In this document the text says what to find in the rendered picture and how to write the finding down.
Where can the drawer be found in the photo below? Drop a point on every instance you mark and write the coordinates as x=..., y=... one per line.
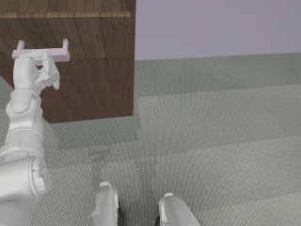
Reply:
x=93, y=28

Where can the robot left forearm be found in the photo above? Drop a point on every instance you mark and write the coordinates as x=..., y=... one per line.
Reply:
x=26, y=130

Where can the left robot hand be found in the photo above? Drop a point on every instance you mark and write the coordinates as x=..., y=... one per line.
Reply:
x=27, y=76

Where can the left robot upper arm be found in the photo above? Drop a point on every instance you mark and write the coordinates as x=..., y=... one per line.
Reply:
x=22, y=183

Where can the handle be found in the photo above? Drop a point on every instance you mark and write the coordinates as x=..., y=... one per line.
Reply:
x=57, y=54

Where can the robot thigh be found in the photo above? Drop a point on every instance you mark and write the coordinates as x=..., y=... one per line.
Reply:
x=175, y=212
x=103, y=207

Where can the robot left thigh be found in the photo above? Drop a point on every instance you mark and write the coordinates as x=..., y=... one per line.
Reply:
x=103, y=207

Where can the robot right thigh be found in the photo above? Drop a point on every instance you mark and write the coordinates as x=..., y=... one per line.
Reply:
x=175, y=212

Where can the cabinet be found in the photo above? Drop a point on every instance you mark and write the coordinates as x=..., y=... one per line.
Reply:
x=90, y=88

